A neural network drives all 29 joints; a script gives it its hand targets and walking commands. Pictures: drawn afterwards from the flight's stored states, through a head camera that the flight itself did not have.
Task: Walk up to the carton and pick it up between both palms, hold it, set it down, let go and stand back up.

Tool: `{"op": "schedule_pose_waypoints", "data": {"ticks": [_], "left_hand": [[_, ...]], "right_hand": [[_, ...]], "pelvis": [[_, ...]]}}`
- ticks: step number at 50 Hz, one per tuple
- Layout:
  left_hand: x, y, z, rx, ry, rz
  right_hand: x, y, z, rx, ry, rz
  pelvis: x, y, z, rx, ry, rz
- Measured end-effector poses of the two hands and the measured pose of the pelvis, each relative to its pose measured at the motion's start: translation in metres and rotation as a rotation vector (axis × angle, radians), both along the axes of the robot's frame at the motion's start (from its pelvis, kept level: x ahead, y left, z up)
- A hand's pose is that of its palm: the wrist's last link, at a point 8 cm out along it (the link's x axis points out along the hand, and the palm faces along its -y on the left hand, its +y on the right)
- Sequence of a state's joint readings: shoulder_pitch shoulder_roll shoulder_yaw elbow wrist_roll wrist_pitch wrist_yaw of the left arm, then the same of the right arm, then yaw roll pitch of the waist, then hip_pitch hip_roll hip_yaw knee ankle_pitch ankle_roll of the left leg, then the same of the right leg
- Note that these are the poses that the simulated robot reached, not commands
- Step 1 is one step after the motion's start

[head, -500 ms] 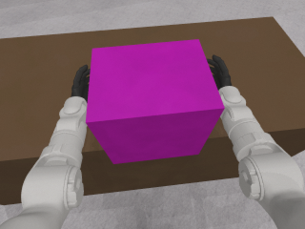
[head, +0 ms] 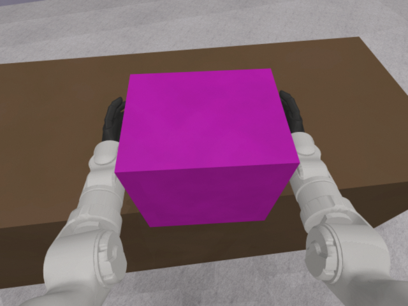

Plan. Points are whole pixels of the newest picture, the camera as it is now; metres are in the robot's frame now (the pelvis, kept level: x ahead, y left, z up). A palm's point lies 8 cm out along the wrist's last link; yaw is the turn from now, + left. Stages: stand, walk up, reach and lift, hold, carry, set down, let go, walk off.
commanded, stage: reach and lift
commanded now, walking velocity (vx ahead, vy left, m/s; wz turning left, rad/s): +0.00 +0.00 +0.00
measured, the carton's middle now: (204, 155) +0.42 +0.03 +0.04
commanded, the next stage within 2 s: none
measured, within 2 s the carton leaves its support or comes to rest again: leaves its support in 0.86 s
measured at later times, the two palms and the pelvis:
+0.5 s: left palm (113, 140) +0.44 +0.20 +0.07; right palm (292, 131) +0.45 -0.15 +0.07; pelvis +0.00 +0.00 +0.00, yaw +0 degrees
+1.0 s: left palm (108, 129) +0.43 +0.20 +0.11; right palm (297, 118) +0.45 -0.14 +0.11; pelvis +0.01 +0.00 +0.01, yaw +0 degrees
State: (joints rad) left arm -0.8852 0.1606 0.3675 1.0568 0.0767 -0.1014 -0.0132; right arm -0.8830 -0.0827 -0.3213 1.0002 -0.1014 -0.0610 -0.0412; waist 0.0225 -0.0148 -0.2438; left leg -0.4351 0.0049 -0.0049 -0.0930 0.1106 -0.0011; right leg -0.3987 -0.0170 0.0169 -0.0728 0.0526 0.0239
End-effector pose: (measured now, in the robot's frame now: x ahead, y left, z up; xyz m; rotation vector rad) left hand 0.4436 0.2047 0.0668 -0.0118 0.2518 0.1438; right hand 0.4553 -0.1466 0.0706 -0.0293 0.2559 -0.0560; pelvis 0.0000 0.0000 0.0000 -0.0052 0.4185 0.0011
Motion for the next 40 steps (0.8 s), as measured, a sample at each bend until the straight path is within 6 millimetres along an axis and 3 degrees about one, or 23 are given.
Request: {"op": "schedule_pose_waypoints", "data": {"ticks": [21,40], "left_hand": [[-0.007,0.000,0.005,0.042,-0.036,-0.008],[-0.006,0.001,0.002,0.042,0.036,0.009]], "right_hand": [[-0.005,-0.001,0.002,-0.009,-0.046,0.016],[-0.002,0.002,0.000,-0.003,0.026,0.005]], "pelvis": [[0.003,-0.001,0.001,0.002,-0.029,-0.004],[0.012,-0.003,0.002,0.003,-0.037,-0.011]]}}
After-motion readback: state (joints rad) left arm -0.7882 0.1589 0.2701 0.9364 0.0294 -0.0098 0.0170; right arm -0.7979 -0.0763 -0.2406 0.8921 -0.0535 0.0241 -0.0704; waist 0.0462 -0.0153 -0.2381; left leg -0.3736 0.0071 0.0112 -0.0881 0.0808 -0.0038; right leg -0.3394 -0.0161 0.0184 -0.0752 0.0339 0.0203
